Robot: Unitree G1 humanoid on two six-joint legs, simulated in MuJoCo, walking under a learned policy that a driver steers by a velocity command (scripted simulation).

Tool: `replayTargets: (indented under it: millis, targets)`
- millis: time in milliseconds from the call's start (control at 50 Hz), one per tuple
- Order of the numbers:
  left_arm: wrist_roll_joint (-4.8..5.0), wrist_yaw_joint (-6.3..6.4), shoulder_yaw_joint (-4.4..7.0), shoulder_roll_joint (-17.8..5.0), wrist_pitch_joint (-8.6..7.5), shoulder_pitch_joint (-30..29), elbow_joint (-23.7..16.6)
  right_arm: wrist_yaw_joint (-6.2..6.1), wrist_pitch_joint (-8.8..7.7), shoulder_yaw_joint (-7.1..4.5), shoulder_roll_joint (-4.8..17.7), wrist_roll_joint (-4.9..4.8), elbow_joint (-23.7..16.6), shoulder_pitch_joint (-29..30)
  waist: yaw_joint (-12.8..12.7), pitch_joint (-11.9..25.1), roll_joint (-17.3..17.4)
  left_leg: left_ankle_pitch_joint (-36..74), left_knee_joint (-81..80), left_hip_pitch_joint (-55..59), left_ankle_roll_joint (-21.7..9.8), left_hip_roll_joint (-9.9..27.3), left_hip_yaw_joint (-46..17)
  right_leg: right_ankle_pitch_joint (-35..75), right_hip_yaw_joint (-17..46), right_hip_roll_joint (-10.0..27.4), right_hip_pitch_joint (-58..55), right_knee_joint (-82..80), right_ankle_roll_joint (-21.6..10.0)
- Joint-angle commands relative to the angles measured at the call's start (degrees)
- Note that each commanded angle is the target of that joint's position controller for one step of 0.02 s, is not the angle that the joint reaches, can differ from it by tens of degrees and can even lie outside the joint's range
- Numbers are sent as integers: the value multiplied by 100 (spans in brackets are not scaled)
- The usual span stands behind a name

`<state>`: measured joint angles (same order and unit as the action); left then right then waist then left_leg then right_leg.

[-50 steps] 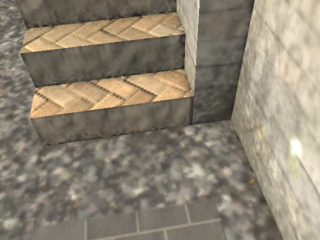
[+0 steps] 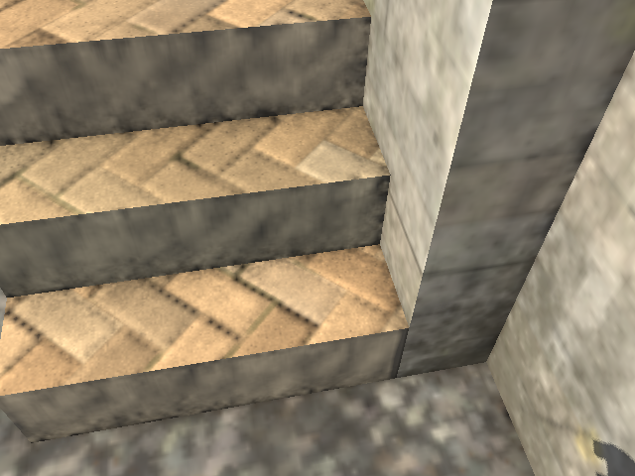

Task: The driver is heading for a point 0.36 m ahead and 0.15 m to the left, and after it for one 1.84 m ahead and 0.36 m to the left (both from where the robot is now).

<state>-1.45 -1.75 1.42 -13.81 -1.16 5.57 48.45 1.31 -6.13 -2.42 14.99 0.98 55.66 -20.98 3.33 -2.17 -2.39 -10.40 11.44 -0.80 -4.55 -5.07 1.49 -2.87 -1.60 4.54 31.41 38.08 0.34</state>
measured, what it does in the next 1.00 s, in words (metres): walks ahead, turning left: right foot, then left foot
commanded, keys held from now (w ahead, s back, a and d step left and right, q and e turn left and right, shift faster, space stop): w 0.06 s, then w+q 0.60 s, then w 0.34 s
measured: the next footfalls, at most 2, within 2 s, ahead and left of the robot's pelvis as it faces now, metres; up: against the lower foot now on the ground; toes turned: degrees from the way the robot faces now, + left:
right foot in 0.14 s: +0.23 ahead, -0.12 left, +0.00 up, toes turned -2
left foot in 0.62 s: +0.43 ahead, +0.17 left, +0.00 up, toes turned +15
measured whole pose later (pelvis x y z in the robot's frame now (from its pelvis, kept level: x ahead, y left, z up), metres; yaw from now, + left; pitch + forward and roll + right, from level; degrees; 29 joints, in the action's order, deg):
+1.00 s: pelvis +0.41 +0.12 +0.00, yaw +21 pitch -1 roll +0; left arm -1.2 1.6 -1.2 -11.6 0.9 11.9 53.4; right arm -1.7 -3.4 1.3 10.8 1.1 55.3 -13.6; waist -0.2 -1.6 -1.7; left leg -10.3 19.0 -7.9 -7.8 -8.3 -0.8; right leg -12.8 -1.7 4.1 25.9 57.9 2.4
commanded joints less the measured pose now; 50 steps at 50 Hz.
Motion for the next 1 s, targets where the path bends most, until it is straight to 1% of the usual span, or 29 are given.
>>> replayTargets:
  millis: [20, 100, 140, 160, 180, 200, 240, 260, 300, 380, 400, 460, 500, 540, 560, 600, 620, 640, 660, 680, 700, 720, 740, 780, 800, 880, 900, 940, 1000]
  targets:
    - [29, -11, 110, -450, -160, -750, -521, -47, -68, -168, 902, -8, -132, -79, 36, -335, 588, 591, -608, 16, -788, 1746, -971, 231, 31, -8, 38, -582, -18]
    - [14, 64, 131, -523, -364, -538, -447, -135, -20, -128, 886, 12, 78, -203, -85, -212, 466, 2412, 123, 293, -718, 1608, -895, -468, -84, -236, -755, -1157, -218]
    - [-40, 226, 230, -716, -493, 721, -39, -139, -17, -113, 901, -3, 144, -121, -612, 349, 324, 3745, 1612, -20, -518, 1234, -719, -527, -210, -460, -2257, -1630, -359]
    - [-175, 313, 328, -1101, -540, 1483, 84, -131, -54, -13, 662, -122, -2, 1, -945, 941, -105, 2931, 2851, -1101, -323, 921, -601, -930, 756, 442, -3609, -1694, -665]
    - [-249, 301, 562, -1829, -492, 2138, 206, -135, -48, 86, 290, -308, -70, -422, -979, 1555, -1443, -163, 4715, -2715, -82, 45, -132, -1118, 2860, 1862, -4813, -2074, -1452]
    - [-172, 242, 488, -1519, -501, 1848, 281, -175, -34, 3, 698, -95, 108, -194, -739, 1074, -725, -1787, 5392, -3060, -243, 114, -708, -1297, 3338, 2092, -4066, -2544, -1516]
    - [-79, 223, 306, -867, -553, 893, 125, -140, 52, -2, 634, -62, 66, 291, -437, 432, 42, -948, 5332, -3105, -252, 752, -740, -803, 1824, 1652, -3173, -2768, -1192]
    - [-22, 288, 250, -764, -540, 795, 150, -127, 132, -18, 597, -26, 19, 410, -360, 234, 27, -669, 5087, -3034, -219, 865, -647, -162, 1329, 1488, -2999, -2903, -1028]
    - [48, 342, 196, -702, -614, 901, 294, -65, 269, 16, 349, 117, -69, 558, -296, 213, -100, -304, 5088, -3075, -77, 894, -472, 608, 730, 1302, -2893, -2991, -967]
    - [81, 335, 225, -805, -657, 1119, 496, 56, 316, 55, 109, 46, -330, 1258, -362, 86, -284, 166, 4377, -3605, 44, 985, -215, 1252, -118, 1142, -3075, -3085, -950]
    - [89, 348, 224, -804, -659, 1220, 483, 52, 309, 37, 134, 111, -507, 1599, -408, -79, -156, 470, 4108, -3730, 116, 981, -128, 1574, -242, 1141, -3023, -3098, -983]
    - [227, 362, 163, -654, -771, 1125, 533, 112, 326, 83, 16, 135, -775, 1981, -365, -75, -420, 1266, 2976, -3134, 182, 883, 59, 1538, -838, 904, -2730, -3002, -701]
    - [248, 339, 207, -796, -801, 1021, 540, 123, 378, 63, 99, 195, -884, 2023, -239, -50, -535, 1392, 2519, -2713, 133, 877, 53, 1661, -953, 947, -2563, -2907, -566]
    - [158, 267, 254, -799, -654, 778, 403, 191, 322, -11, 351, 146, -790, 1882, -246, 218, -861, 1103, 2323, -2484, 16, 762, 136, 1314, -1054, 829, -2880, -2707, -464]
    - [134, 352, 238, -774, -562, 857, 399, 174, 352, -57, 467, 137, -809, 1889, -228, 264, -912, 479, 2428, -2475, -60, 695, 214, 1842, -1094, 953, -3122, -2312, -475]
    - [61, 376, 268, -858, -356, 903, 294, 77, 295, -115, 487, 174, -567, 1164, 31, 740, -345, 95, 2257, -1669, -280, 286, 509, 3016, -1260, 884, -3081, -606, -516]
    - [46, 356, 272, -866, -307, 865, 179, -2, 231, -194, 629, 242, -290, 405, 310, 1075, 110, 247, 1910, -772, -422, 85, 465, 2736, -1300, 697, -2560, 729, -365]
    - [-63, 382, 166, -588, -306, 993, 33, -75, 180, -314, 1185, 327, -282, 317, 214, 1055, 931, 1273, 1625, 39, -538, 1075, -877, -226, -1165, 470, -1243, 2028, -145]
    - [55, 384, 54, -227, -372, 1488, -319, -177, 294, -541, 2003, 236, -415, 256, -220, 1819, 2656, 2277, 953, 1378, -1580, 2394, -3490, -2939, -788, -570, 630, 3905, 164]
    - [-52, 435, 101, -533, -326, 1379, -119, -160, 361, -458, 1617, -4, -410, 221, -111, 1703, 1171, 2206, 660, 1159, -1444, 2348, -3330, -2542, 157, -118, 813, 4263, 14]
    - [-7, 429, 117, -554, -314, 1099, -135, -162, 363, -346, 1163, -101, -503, 634, -201, 1187, 607, 2053, 722, 413, -1300, 2164, -2624, -1964, 287, 80, 694, 4052, -11]
    - [21, 380, 80, -444, -332, 1090, -54, -172, 324, -211, 763, -72, -506, 987, -406, 767, 310, 2493, 647, -152, -1072, 1871, -2061, -1656, 331, 266, 493, 3568, 28]
    - [-23, 362, 49, -384, -261, 986, -91, -204, 267, -142, 622, -111, -517, 1074, -485, 699, 424, 2938, 582, -445, -930, 1716, -1768, -1563, 382, 339, 187, 3161, 60]
    - [-94, 316, -7, -278, -59, 1208, 60, -212, 205, -49, 523, -34, -484, 1135, -611, 990, 470, 3818, 608, -722, -582, 1476, -1221, -1262, 290, 169, -545, 2967, 148]
    - [-75, 270, -44, -177, 14, 1240, 108, -214, 188, 21, 419, -35, -387, 1033, -626, 1131, 531, 4235, 668, -594, -434, 1463, -1127, -1207, 263, 125, -647, 2951, 188]
    - [9, 268, -99, -223, 150, 878, 168, -295, 182, 157, 424, -76, -290, 760, -472, 801, 754, 3999, 485, -606, 59, 1321, -920, -867, 153, 26, -694, 2276, 283]
    - [19, 286, -134, -139, 194, 1142, 324, -301, 187, 187, 332, 3, -319, 872, -498, 958, 1036, 3863, 541, -725, 56, 1199, -748, -743, -29, -55, -1006, 2722, 276]
    - [10, 319, -153, -175, 185, 947, 303, -304, 202, 213, 358, 25, -308, 804, -441, 625, 869, 3041, 398, -1009, -69, 1203, -890, -804, -42, -44, -984, 2612, 243]
    - [56, 405, -286, -10, 141, 623, 255, -361, 212, 279, 323, 1, -348, 898, -437, 254, 681, 3532, 369, -1138, -74, 1236, -936, -1216, -154, -159, -1528, 1530, 141]
Velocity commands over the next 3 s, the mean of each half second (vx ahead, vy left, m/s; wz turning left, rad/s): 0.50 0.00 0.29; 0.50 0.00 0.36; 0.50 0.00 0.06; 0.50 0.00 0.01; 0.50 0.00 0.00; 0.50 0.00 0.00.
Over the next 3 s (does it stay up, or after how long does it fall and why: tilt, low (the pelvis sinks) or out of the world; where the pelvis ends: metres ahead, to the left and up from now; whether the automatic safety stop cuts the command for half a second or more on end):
stays up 0.44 0.12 0.00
